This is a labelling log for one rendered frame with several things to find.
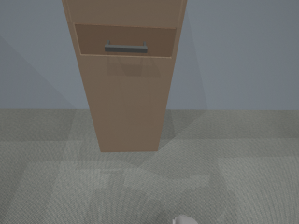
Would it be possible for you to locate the cabinet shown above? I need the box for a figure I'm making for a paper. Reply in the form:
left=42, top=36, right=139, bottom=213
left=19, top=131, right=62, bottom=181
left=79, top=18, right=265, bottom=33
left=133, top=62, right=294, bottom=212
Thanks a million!
left=62, top=0, right=188, bottom=153

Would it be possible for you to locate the drawer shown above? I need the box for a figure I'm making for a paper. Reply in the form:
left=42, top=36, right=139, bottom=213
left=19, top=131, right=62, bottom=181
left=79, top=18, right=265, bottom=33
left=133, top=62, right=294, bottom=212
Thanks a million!
left=75, top=22, right=176, bottom=57

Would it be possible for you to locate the handle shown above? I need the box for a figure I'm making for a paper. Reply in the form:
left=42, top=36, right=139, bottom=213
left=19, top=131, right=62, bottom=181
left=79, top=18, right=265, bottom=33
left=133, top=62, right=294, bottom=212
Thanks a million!
left=105, top=40, right=148, bottom=53

